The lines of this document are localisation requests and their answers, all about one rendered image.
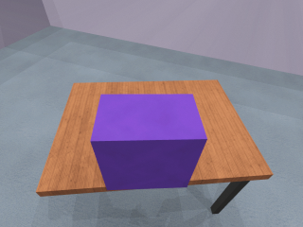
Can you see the table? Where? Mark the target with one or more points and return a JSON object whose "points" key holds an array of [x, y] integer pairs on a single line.
{"points": [[230, 154]]}

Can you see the carton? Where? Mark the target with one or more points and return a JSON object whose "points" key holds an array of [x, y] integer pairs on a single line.
{"points": [[147, 141]]}

